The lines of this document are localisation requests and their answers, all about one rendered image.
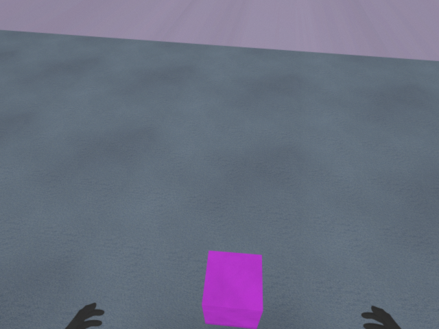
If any robot left hand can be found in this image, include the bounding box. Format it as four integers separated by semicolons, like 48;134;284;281
65;303;104;329

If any robot right hand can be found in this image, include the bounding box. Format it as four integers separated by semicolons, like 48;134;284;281
361;306;401;329

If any carton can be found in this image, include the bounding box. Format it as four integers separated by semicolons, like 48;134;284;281
202;251;263;329

